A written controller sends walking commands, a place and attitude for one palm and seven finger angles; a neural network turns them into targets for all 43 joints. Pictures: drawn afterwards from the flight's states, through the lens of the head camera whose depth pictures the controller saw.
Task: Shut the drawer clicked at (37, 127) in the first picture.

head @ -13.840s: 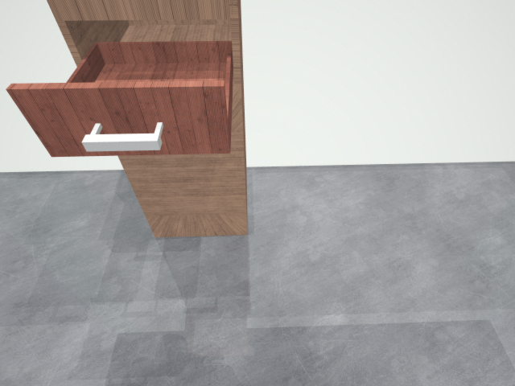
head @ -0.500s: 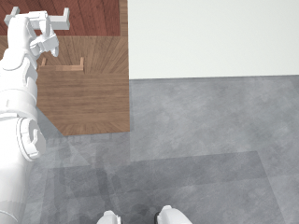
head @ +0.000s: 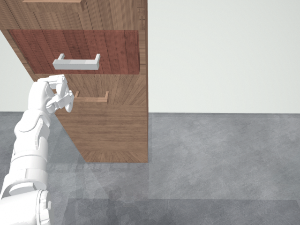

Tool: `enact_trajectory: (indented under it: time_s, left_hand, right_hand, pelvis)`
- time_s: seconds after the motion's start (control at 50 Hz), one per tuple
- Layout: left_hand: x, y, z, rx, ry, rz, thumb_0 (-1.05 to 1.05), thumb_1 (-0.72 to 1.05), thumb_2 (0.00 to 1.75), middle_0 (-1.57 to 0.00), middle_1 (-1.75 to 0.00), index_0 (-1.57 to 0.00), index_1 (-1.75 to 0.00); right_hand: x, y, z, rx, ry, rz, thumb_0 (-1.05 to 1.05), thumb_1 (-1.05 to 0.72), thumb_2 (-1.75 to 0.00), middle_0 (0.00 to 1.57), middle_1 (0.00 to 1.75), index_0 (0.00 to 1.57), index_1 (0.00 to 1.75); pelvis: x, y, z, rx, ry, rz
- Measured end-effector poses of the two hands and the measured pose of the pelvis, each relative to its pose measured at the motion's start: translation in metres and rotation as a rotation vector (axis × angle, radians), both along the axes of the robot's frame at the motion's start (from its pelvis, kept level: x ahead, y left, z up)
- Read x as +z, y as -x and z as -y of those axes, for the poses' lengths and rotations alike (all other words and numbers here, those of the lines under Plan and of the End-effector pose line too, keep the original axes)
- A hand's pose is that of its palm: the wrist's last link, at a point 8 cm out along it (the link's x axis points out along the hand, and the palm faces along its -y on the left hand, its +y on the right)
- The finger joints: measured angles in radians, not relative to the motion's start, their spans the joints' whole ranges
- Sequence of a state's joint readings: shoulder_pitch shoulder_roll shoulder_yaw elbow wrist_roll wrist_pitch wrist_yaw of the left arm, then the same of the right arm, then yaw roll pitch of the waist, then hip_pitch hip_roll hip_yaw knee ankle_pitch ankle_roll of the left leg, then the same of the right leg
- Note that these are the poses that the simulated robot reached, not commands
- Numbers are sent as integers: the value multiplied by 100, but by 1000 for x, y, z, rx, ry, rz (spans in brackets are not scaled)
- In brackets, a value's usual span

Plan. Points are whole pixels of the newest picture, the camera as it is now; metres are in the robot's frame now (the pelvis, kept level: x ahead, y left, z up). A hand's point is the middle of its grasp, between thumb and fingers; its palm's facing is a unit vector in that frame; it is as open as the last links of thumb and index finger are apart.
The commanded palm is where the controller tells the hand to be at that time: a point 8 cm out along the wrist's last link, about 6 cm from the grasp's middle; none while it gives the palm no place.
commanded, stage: draw the hand back to the body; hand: left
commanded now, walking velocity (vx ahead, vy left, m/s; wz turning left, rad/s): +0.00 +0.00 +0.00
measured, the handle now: (78, 60) +0.60 +0.23 +0.12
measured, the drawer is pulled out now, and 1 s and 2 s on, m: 0.00 0.00 0.00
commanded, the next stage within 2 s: step back with the hand held close in 1.04 s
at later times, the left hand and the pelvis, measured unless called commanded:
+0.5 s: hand (27, 147) +0.25 +0.24 +0.16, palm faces +0.34 -0.91 -0.24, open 3.3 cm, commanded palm +0.21 +0.27 +0.17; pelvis -0.03 +0.00 +0.02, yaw +2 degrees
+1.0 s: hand out of the picture +0.14 +0.25 +0.19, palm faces +0.46 -0.80 -0.40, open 3.3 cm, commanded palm +0.10 +0.29 +0.20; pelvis -0.02 +0.00 +0.02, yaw +2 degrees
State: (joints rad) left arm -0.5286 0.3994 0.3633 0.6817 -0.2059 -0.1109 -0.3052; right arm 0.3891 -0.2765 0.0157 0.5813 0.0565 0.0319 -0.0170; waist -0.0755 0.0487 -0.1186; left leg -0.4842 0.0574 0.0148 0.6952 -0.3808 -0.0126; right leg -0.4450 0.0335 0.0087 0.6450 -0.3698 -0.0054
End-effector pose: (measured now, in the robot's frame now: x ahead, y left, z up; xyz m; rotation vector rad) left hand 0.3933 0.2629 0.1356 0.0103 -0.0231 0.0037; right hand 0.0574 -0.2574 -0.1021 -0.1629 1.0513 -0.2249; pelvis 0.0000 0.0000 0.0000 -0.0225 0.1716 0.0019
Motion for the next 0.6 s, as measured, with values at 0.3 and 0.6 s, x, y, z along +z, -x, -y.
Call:
enact_trajectory:
  time_s: [0.3, 0.6]
  left_hand:
    - [25, 114, -5, 165, -167, 74, 2, 90, 90, -140, -160, -140, -160]
    - [50, 202, -20, 366, -308, 149, 2, 90, 90, -140, -160, -140, -160]
  right_hand:
    - [46, -109, -30, 180, -6, 374, 1, -90, -89, 19, 30, 20, 30]
    - [39, -94, -54, 232, -40, 317, 2, -90, -89, 20, 30, 20, 30]
  pelvis:
    - [11, 22, 1, 29, -19, 142]
    - [23, 25, 0, 25, -23, 237]
